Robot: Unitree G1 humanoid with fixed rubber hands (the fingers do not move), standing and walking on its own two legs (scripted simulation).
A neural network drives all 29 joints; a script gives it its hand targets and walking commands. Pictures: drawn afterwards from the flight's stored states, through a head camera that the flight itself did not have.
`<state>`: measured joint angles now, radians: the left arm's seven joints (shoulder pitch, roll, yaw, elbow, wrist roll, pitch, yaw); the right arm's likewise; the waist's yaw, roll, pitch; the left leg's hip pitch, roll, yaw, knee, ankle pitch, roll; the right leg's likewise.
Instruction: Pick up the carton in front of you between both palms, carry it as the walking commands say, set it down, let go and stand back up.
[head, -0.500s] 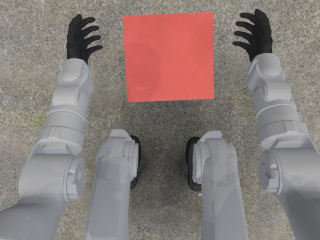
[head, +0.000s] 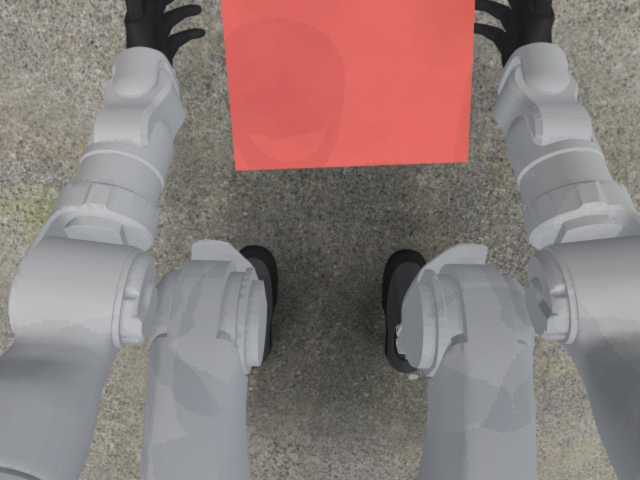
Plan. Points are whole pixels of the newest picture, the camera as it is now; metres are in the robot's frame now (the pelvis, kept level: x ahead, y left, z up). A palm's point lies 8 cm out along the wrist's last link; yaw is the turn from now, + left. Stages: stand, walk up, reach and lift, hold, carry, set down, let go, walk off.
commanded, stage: reach and lift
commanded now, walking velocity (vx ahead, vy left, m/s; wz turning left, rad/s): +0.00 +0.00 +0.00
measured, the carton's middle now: (342, 74) +0.50 -0.01 -0.24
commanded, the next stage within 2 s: none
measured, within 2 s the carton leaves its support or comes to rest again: leaves its support in 0.60 s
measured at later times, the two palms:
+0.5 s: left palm (182, 39) +0.51 +0.15 -0.17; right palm (494, 36) +0.52 -0.16 -0.17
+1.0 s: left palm (90, 14) +0.49 +0.14 +0.00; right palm (610, 20) +0.48 -0.16 -0.01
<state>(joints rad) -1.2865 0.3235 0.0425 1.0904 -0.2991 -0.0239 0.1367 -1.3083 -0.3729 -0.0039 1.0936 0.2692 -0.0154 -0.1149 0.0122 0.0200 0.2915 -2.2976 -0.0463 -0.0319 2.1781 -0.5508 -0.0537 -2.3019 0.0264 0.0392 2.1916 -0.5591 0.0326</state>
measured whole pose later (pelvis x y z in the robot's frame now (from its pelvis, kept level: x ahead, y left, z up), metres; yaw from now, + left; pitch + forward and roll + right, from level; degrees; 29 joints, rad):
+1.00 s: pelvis +0.00 +0.00 +0.06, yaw -1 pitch +40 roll +1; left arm -1.05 0.04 0.42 0.83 0.08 0.25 0.11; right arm -1.07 -0.09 -0.34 0.86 -0.08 0.26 -0.09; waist 0.01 0.01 -0.09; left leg -2.13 -0.11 -0.07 1.97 -0.53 -0.08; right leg -2.14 0.11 0.08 1.97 -0.53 0.07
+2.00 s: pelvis +0.09 +0.00 +0.34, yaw -1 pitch +20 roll +0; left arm -0.41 -0.12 0.32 0.62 0.16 0.26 0.06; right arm -0.39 0.10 -0.29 0.61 -0.16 0.27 -0.05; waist 0.00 0.01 -0.21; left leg -0.91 -0.09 -0.14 0.97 -0.41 -0.02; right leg -0.92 0.08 0.13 0.97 -0.41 0.03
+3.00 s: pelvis +0.10 +0.00 +0.41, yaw -1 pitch -4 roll +0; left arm -0.30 -0.16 0.29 0.35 0.29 0.63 -0.01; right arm -0.29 0.16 -0.27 0.35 -0.28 0.64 0.01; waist 0.00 0.00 0.00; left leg -0.14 -0.05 -0.15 0.43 -0.22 -0.01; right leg -0.15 0.04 0.14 0.43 -0.22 0.01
